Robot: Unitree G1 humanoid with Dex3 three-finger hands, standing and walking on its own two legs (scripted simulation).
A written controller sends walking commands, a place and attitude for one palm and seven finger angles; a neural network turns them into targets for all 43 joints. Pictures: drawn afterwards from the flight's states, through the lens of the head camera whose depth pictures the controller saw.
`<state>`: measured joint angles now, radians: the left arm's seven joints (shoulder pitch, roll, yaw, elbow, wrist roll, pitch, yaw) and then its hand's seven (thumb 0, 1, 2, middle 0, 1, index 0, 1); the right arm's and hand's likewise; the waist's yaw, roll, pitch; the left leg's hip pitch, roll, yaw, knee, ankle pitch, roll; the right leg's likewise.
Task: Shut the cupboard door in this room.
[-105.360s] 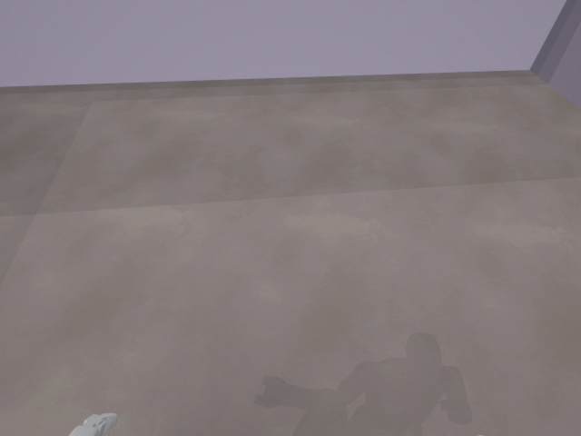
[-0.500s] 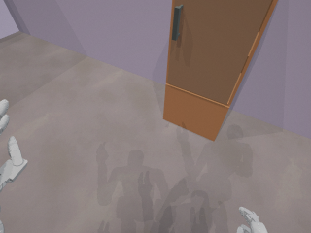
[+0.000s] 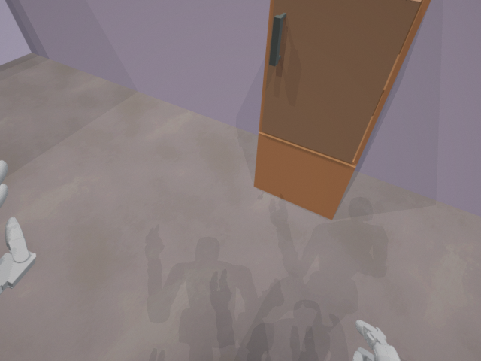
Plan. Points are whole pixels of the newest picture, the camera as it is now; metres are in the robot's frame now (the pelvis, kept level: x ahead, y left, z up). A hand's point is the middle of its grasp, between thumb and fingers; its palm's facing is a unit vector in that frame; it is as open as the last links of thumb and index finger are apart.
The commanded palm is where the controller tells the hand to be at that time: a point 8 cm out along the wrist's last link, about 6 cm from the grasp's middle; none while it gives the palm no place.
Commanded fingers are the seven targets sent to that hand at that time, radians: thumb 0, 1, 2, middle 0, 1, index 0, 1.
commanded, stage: stop stepping back and stand still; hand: left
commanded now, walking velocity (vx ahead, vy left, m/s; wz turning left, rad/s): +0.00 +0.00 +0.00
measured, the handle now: (278, 39) +1.07 -0.05 +0.07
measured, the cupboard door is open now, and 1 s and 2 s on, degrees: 0 0 0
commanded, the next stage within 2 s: let the arm hang, fingers relaxed in 0.38 s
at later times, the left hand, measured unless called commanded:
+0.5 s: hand (27, 262) +0.20 +0.28 +0.15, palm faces +0.42 -0.78 -0.46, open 7.4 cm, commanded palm none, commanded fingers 0.00 0.90 0.90 -0.20 -0.30 -0.20 -0.30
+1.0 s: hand out of the picture -0.02 +0.20 -0.17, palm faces +0.01 -0.98 -0.21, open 7.1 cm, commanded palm none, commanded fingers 0.00 0.90 0.90 -0.20 -0.30 -0.20 -0.30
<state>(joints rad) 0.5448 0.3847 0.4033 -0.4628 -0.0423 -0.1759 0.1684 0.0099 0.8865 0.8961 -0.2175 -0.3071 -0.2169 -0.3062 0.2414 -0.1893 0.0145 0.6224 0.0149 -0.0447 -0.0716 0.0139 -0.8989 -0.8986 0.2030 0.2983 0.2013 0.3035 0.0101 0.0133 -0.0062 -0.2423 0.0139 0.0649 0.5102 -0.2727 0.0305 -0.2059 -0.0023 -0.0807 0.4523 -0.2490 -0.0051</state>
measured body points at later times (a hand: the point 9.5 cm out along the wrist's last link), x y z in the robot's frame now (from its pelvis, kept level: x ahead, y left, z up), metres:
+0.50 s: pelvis -0.01 +0.01 +0.00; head +0.00 +0.01 +0.45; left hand +0.17 +0.32 +0.17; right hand +0.15 -0.22 -0.09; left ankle +0.00 +0.09 -0.74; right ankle +0.00 -0.11 -0.74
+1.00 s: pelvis -0.02 +0.00 +0.00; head +0.00 +0.01 +0.45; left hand -0.02 +0.25 -0.15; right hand -0.02 -0.24 -0.15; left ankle +0.00 +0.09 -0.74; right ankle -0.01 -0.11 -0.74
